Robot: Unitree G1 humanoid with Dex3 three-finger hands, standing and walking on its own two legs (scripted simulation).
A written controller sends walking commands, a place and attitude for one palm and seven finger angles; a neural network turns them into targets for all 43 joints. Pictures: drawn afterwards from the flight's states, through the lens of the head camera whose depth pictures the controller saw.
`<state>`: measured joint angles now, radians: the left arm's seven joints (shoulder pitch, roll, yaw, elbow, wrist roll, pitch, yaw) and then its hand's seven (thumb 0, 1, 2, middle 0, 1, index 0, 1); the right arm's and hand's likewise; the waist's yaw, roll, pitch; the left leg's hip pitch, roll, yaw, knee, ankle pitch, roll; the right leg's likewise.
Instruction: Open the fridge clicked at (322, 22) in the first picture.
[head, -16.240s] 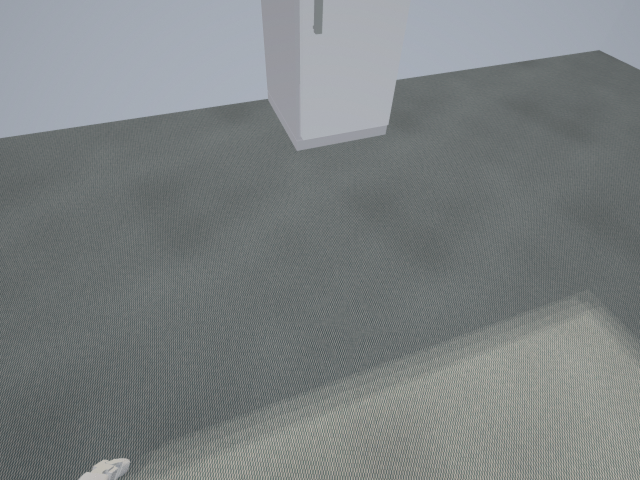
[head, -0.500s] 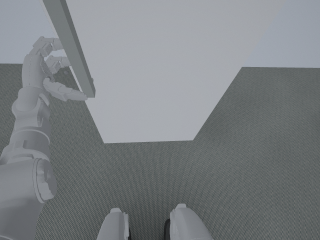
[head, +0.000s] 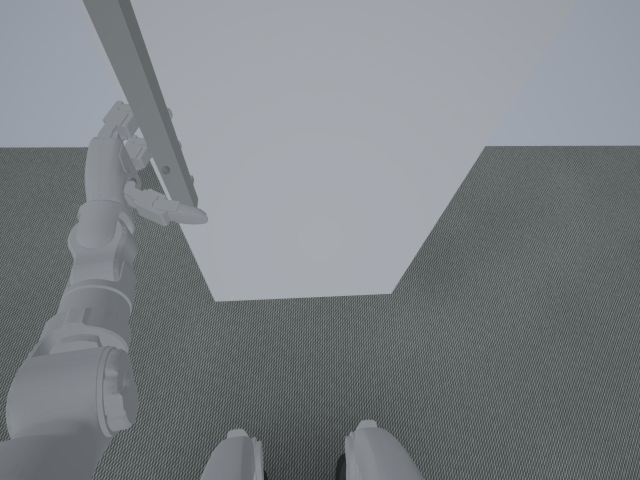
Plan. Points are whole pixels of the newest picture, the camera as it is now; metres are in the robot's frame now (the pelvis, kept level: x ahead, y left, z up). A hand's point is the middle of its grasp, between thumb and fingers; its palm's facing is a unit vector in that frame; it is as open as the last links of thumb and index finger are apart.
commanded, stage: slide the fingers in behind the handle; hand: left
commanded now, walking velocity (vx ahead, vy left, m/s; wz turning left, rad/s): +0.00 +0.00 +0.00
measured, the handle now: (134, 48) +0.53 +0.17 +0.20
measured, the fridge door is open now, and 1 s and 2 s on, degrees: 0 0 0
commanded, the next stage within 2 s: grip the handle and tug to test in 1.08 s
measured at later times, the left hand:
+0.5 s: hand (182, 172) +0.48 +0.15 +0.06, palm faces +0.00 -1.00 -0.02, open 13.9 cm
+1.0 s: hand (184, 171) +0.48 +0.15 +0.07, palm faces +0.03 -1.00 -0.01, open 14.1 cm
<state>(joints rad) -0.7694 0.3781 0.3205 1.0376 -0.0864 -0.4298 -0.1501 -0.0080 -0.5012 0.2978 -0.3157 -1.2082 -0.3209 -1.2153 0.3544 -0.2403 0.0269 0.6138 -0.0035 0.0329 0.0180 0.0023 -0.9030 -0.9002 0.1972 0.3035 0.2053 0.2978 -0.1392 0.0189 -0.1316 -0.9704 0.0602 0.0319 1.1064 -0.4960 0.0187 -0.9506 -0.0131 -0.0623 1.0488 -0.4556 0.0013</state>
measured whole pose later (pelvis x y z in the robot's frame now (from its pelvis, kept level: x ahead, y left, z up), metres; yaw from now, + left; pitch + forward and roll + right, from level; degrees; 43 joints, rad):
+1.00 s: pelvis +0.00 +0.00 +0.00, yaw +1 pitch +21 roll -2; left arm -0.78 0.33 0.28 1.05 -0.09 -0.44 -0.10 -0.01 -0.50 0.30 -0.29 -1.20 -0.28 -1.20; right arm 0.35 -0.25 0.01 0.63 -0.01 0.03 0.02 0.00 -0.90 -0.90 0.20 0.30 0.20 0.30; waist -0.13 0.02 -0.13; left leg -0.97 0.05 0.03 1.10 -0.49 0.01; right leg -0.95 -0.02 -0.07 1.05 -0.46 0.00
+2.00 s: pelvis +0.00 +0.00 +0.00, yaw +0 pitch +21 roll -2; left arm -0.80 0.33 0.30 1.07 -0.07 -0.43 -0.09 0.01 0.65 0.81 -0.40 -1.39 -0.41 -1.39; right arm 0.36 -0.24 0.02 0.63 -0.01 0.03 0.02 0.00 -0.90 -0.90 0.20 0.30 0.21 0.30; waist -0.15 0.02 -0.13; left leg -0.98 0.05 0.03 1.11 -0.49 0.02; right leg -0.96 -0.01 -0.06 1.05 -0.45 0.00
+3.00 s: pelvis +0.04 +0.00 +0.02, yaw +0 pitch +17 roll -1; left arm -0.25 0.18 0.14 0.50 -0.16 -0.35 -0.07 0.03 0.63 0.70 -0.35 -1.40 -0.40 -1.40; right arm 0.29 -0.22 -0.01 0.54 0.01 0.02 0.03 0.00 -0.90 -0.90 0.20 0.30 0.20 0.30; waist -0.07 0.02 -0.15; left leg -0.78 0.04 0.03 0.98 -0.51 0.01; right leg -0.78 -0.01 -0.03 0.95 -0.48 0.00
